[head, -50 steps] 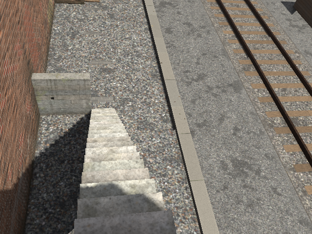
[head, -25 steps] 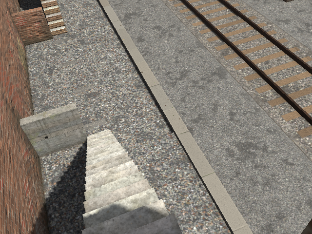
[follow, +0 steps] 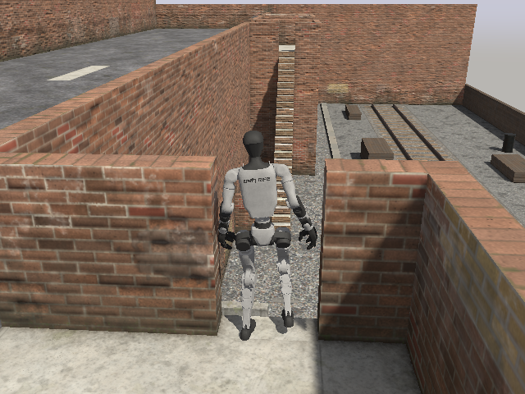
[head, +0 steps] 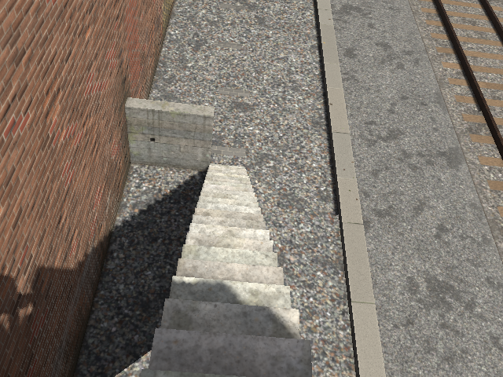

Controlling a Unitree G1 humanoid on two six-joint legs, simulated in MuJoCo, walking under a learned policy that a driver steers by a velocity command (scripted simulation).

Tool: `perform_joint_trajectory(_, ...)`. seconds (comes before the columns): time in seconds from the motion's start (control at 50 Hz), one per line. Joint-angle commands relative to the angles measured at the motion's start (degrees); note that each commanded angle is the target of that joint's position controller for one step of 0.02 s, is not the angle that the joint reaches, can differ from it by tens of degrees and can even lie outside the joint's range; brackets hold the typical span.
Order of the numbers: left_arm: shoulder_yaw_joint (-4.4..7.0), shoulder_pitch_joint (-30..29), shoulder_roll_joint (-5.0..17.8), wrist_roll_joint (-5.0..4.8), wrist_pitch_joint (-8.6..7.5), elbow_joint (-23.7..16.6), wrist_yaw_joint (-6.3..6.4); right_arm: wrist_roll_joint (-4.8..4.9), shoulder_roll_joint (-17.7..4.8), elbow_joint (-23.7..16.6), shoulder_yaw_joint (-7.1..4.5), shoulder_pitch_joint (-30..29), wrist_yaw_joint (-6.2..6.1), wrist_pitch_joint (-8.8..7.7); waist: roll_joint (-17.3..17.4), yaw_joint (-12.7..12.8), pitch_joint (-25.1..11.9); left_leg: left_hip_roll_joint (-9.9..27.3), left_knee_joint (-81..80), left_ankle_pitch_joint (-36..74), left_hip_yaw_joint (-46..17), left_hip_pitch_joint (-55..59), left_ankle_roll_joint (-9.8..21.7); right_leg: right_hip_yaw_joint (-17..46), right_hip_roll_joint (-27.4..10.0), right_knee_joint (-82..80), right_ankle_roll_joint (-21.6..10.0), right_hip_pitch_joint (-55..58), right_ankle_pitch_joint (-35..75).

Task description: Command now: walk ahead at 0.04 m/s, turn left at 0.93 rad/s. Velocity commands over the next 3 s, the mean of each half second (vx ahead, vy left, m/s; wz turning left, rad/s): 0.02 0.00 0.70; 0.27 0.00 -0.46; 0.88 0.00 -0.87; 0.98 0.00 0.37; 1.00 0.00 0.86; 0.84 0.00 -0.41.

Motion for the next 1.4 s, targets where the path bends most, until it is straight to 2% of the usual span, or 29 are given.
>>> perform_joint_trajectory(0.02, 1.90, -1.4, 5.1, -0.13, -0.31, -3.3, 0.48, -0.60, -9.9, -4.0, -2.22, -1.4, -0.55, -0.26, 12.6, 1.3, -3.3, 11.9, -5.4, 43.7, -16.5, 6.7, 11.3, 0.0, 1.3, 0.0, 0.1, -3.6, 0.7)
perform_joint_trajectory(0.14, 2.93, 2.3, 4.5, -0.98, -2.36, -3.8, -0.05, -1.20, -11.2, -5.3, -3.11, -3.8, -1.32, 1.92, 11.3, -0.5, -5.8, 12.3, -2.3, 53.1, -22.6, 8.7, 11.3, 1.1, 4.9, -1.6, -0.9, -1.8, 8.1)
perform_joint_trajectory(0.18, 2.81, 2.7, 4.1, -1.66, -3.27, -6.1, 0.05, -0.95, -13.3, -6.3, -3.35, -8.2, -1.20, 3.14, 16.4, 0.0, -5.4, 10.5, -3.3, 52.3, -23.3, 7.3, 10.3, 3.3, 5.4, -13.4, -1.5, 3.0, 2.9)
perform_joint_trajectory(0.26, 3.86, 14.3, 3.8, -3.70, -4.11, -5.0, 1.80, 1.04, -9.4, -8.0, -0.99, -16.9, -1.59, 2.07, 14.9, 7.5, -6.5, 6.5, 1.5, 31.3, -19.8, -9.8, 3.5, -1.6, 5.0, -31.5, -0.9, 32.2, 21.4)
perform_joint_trajectory(0.28, 3.96, 9.5, 7.0, -3.85, -4.25, -6.6, 2.69, 0.63, -3.7, -5.6, 0.13, -6.2, -2.07, 1.89, -2.9, 0.7, -4.9, -1.5, 12.8, -4.0, -10.0, -13.8, -0.2, 15.4, -7.1, -47.6, -2.0, 35.8, 33.3)
perform_joint_trajectory(0.3, 3.06, 11.8, 7.3, -5.14, -4.25, -8.1, 2.20, 0.14, -5.3, -4.6, -0.77, -2.3, -3.23, 1.50, -8.0, -0.1, -5.5, -4.4, 22.2, -19.2, -3.3, -18.4, -1.8, 19.8, -14.9, -35.4, -1.5, 38.1, 75.4)
perform_joint_trajectory(0.32, 3.48, 12.8, 9.2, -4.62, -4.93, -7.8, 1.97, -0.52, -7.4, -5.8, -1.58, -3.5, -3.64, 1.04, -12.7, 0.7, -7.4, -3.3, 26.3, -21.3, -1.1, -21.9, -2.8, 26.8, -17.8, -37.0, -5.3, 36.1, 73.3)
perform_joint_trajectory(0.36, 1.23, 7.2, 1.7, -3.75, -4.43, -9.1, 1.42, 0.46, -9.6, -3.2, -2.09, -8.7, -2.64, 1.64, -3.0, 0.2, -1.9, 1.5, 27.1, -10.1, 0.5, -19.5, -3.6, 19.2, -11.3, -41.7, -5.9, 27.1, 51.0)
perform_joint_trajectory(0.4, 0.25, 4.2, -0.8, -3.14, -3.75, -8.8, 1.48, 1.09, -6.3, -1.5, -0.47, -9.7, -1.41, 2.18, -2.3, -0.6, -1.4, 3.9, 22.3, -3.8, 0.2, -11.8, -3.9, 11.9, -6.9, -43.6, -5.7, 21.8, 44.5)
perform_joint_trajectory(0.54, -0.99, 5.7, -2.5, -2.08, -1.82, -6.6, -0.06, 0.32, -1.1, 2.4, 2.93, -12.8, -0.94, 0.88, -2.6, 1.5, -0.8, 5.6, -4.4, -0.5, 5.8, 2.9, -2.8, 9.9, -5.2, -50.4, -8.8, 19.8, 26.3)
perform_joint_trajectory(0.62, 1.52, 8.0, 2.2, -4.48, -2.05, -5.8, -0.73, 0.60, -6.8, 2.0, 1.43, -18.4, -1.75, -1.78, 11.8, 3.5, -0.4, 10.8, -9.3, 29.3, 3.1, 6.0, -2.0, 8.9, -1.1, -47.3, -5.9, 23.5, 29.7)
perform_joint_trajectory(0.7, 2.93, 6.6, 1.9, -4.57, -1.86, -5.1, -0.01, 0.06, -4.7, 1.8, 1.85, -17.6, -2.27, -0.93, 6.0, 1.7, -1.5, 9.3, -7.7, 21.3, 8.1, 5.5, -3.0, 10.3, 0.6, -40.4, -7.5, 23.0, 34.8)
perform_joint_trajectory(0.72, 3.05, 5.9, 1.2, -4.04, -1.92, -6.1, 0.01, -1.64, -3.8, 2.2, 2.74, -16.5, -1.85, -0.70, 5.6, 1.4, -3.1, 8.6, -7.8, 12.9, 9.6, 5.3, -2.9, 12.6, -1.2, -42.1, -9.0, 22.0, 26.7)
perform_joint_trajectory(0.76, 4.18, 5.0, 2.5, -3.16, -0.97, -7.7, -0.74, -2.18, -1.2, 0.6, 3.90, -19.6, -2.37, -0.16, 3.3, 1.8, -0.6, 4.3, -5.3, -4.8, 13.8, 5.0, -2.1, 18.0, -1.0, -47.0, -11.5, 14.9, -6.1)
perform_joint_trajectory(0.8, 4.81, 0.7, 2.7, -3.55, -0.47, -10.4, -1.25, -2.18, -0.9, -0.2, 4.49, -18.8, -2.72, -0.74, 2.1, -0.5, 3.4, 4.2, -5.1, -4.4, 14.9, 8.7, -1.5, 19.2, 0.4, -47.1, -11.3, 5.5, -12.4)
perform_joint_trajectory(0.84, 5.04, -6.6, 2.7, -2.07, -0.05, -14.4, -1.89, -3.97, -5.8, 1.8, 2.88, -6.8, -3.40, -1.08, 6.9, -6.0, 3.5, 12.8, -11.9, -4.3, 2.6, 24.7, 2.4, 12.7, 7.4, -32.8, -8.2, -12.0, -5.1)
perform_joint_trajectory(0.86, 4.12, -3.1, -0.8, -0.47, -0.02, -14.4, -1.48, -2.97, -11.9, 4.0, 0.07, -1.3, -4.04, -1.88, 16.2, -6.6, 3.3, 27.4, -17.9, -0.2, -14.0, 26.2, 7.1, 7.1, 10.8, -13.8, -6.2, -18.0, -5.7)
perform_joint_trajectory(0.92, 4.93, 0.4, 2.2, -0.53, -0.29, -13.3, -1.91, -2.44, -9.4, 1.1, 0.40, -8.5, -2.58, -5.78, 6.6, 0.3, 0.3, 29.2, -15.0, 6.2, -8.4, 16.7, 9.1, 9.4, 1.9, 5.6, -5.8, -14.3, 6.3)
perform_joint_trajectory(1.06, 4.20, -5.8, 1.9, -0.27, 1.61, -15.2, 0.04, -3.68, -10.2, 0.0, 1.35, -1.8, -0.77, -9.71, 10.5, -0.9, 0.3, 25.7, 0.8, 27.1, 12.1, 4.8, 4.1, 2.8, 1.3, 16.6, -7.3, -15.8, 25.8)
perform_joint_trajectory(1.08, 3.40, -4.9, -1.0, -1.85, 2.16, -14.2, 0.42, -3.94, -8.7, 1.2, 2.55, -4.2, 0.01, -9.93, 15.2, 0.0, 1.8, 23.2, 0.6, 29.4, 16.4, 1.9, 2.6, -0.3, 0.9, 15.0, -7.8, -13.6, 24.9)
perform_joint_trajectory(1.14, 5.06, -5.0, 4.8, -3.32, 3.29, -13.2, 1.31, -4.28, -11.0, 2.0, 2.05, -5.0, 1.07, -11.05, 13.4, 2.4, 0.3, 20.1, 7.7, 40.1, 24.0, -6.9, -1.3, -11.9, 3.2, 11.2, -9.7, -0.6, 20.6)
perform_joint_trajectory(1.18, 5.32, 9.1, 5.5, -3.41, 3.05, -9.2, 2.38, -3.59, -12.7, 2.1, 2.12, -12.0, 0.89, -11.12, 14.8, 10.8, -5.6, 20.4, 19.3, 56.5, 26.6, -11.7, -3.1, -16.8, 6.3, 7.8, -9.6, 17.2, 16.6)
perform_joint_trajectory(1.2, 6.46, 23.3, 7.8, -3.72, 2.54, -5.9, 2.86, -3.24, -13.6, 0.1, 1.86, -21.9, 0.85, -10.80, 13.1, 20.7, -8.6, 20.5, 38.2, 54.4, 23.6, -21.8, -3.3, -13.6, 5.6, 4.9, -11.6, 32.1, 14.8)
perform_joint_trajectory(1.22, 6.96, 32.4, 8.8, -4.54, 1.29, -2.7, 2.46, -2.98, -9.4, -2.1, 2.74, -33.8, 0.47, -9.85, 3.0, 28.5, -3.0, 14.0, 66.5, 29.6, 21.9, -37.9, -3.3, -3.0, 3.9, -8.1, -14.7, 37.7, 21.1)
perform_joint_trajectory(1.24, 5.66, 23.4, 10.3, -5.07, 0.31, -2.3, 1.59, -5.30, -1.1, -4.0, 5.27, -28.5, -0.01, -9.26, -6.5, 15.9, 7.8, 8.6, 73.6, -6.6, 16.7, -42.1, -3.3, 10.0, 0.4, -14.5, -15.2, 20.7, 54.3)
perform_joint_trajectory(1.26, 5.21, 12.9, 13.2, -6.43, -0.37, -6.9, 1.38, -6.07, -3.3, -6.4, 5.16, -14.6, -0.73, -9.85, -2.4, 2.6, 0.4, 10.2, 60.7, -5.3, 7.9, -33.9, -4.9, 33.7, -7.5, -30.0, -18.9, 9.2, 37.8)
perform_joint_trajectory(1.28, 5.28, 3.8, 12.4, -4.86, 0.30, -10.1, 1.30, -4.41, -6.0, -3.8, 4.45, -13.4, -0.48, -9.60, 2.6, -0.7, 2.0, 11.9, 52.0, -7.4, 7.2, -25.4, -6.4, 40.8, -10.1, -36.2, -20.0, -8.5, 4.2)
perform_joint_trajectory(1.32, 4.99, -0.9, 11.8, -3.30, -2.58, -9.9, 1.58, -6.11, -4.1, 0.4, 5.15, -12.1, 0.16, -9.93, 1.0, -3.1, 0.5, 12.2, 51.4, 1.0, 7.5, -26.7, -4.6, 32.3, -8.4, -22.1, -20.4, -3.2, 27.0)
perform_joint_trajectory(1.4, 4.58, 5.9, 9.0, -3.27, -4.55, -7.0, 2.46, -5.50, -4.4, 0.8, 3.81, -21.4, 0.27, -9.00, 0.1, 0.8, -6.2, 9.6, 43.9, 18.9, 3.1, -31.2, -3.4, 30.1, -3.8, -9.6, -18.8, 3.6, 14.5)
